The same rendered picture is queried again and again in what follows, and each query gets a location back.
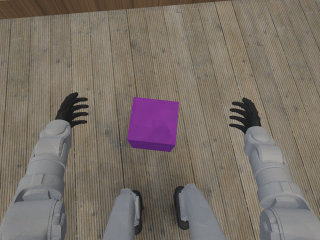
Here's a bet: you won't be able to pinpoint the robot left upper arm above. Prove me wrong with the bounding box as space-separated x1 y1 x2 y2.
1 198 67 240

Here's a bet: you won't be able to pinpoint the left robot forearm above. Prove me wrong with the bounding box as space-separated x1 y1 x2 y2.
0 119 72 240

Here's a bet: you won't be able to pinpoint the right robot forearm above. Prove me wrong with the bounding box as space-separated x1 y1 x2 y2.
243 126 320 223

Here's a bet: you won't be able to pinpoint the robot left shin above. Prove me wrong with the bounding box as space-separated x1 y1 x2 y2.
115 188 139 225

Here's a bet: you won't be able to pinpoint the robot right hand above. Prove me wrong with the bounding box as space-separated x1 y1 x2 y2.
229 97 262 135

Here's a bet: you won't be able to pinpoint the robot left hand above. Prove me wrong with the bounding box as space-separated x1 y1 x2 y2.
55 92 89 128

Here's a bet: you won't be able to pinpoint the left robot foot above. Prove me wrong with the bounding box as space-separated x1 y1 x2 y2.
132 190 143 235

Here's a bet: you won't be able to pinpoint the carton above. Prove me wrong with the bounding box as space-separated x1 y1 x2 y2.
127 97 179 152

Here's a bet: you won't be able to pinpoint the robot right upper arm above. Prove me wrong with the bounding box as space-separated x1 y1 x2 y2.
259 207 320 240

